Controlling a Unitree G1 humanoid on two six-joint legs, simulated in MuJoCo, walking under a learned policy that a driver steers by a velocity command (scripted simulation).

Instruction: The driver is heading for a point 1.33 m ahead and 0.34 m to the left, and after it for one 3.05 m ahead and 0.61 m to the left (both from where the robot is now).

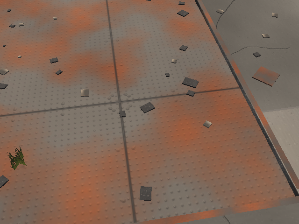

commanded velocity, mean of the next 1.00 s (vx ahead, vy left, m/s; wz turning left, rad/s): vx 0.49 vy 0.00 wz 0.32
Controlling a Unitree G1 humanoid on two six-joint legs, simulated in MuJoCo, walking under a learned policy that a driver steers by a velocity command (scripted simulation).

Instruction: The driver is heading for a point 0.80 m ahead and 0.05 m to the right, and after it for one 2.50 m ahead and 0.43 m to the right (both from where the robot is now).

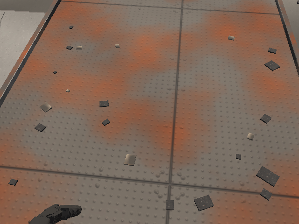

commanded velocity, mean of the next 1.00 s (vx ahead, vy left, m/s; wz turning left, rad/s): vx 0.20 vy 0.00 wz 0.05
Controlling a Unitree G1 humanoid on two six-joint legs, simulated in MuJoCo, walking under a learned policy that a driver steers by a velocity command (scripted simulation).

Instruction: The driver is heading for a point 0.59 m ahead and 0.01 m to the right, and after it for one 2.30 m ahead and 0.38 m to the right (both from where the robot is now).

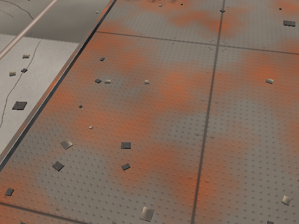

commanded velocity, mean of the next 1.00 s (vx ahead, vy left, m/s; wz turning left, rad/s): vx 0.42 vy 0.00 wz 0.00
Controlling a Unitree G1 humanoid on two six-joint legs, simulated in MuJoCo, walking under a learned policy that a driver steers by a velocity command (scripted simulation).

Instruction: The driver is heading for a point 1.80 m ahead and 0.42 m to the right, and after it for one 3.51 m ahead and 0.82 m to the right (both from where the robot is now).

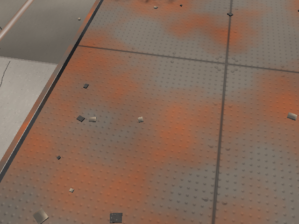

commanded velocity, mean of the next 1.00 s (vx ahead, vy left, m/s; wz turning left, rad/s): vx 0.04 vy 0.00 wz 0.00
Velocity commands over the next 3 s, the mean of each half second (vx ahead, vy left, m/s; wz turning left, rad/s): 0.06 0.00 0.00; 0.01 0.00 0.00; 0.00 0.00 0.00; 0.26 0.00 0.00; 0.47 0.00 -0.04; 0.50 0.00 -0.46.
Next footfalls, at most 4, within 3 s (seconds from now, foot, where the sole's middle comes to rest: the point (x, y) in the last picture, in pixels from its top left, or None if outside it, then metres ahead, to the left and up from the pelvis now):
0.24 left None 0.09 0.13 -0.78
2.32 left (147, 203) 0.53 0.06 -0.78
2.88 right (182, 148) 0.81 -0.11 -0.78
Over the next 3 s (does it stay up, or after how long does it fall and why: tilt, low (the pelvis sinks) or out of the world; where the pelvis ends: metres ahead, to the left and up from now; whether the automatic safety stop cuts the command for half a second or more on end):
stays up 0.74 -0.06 -0.01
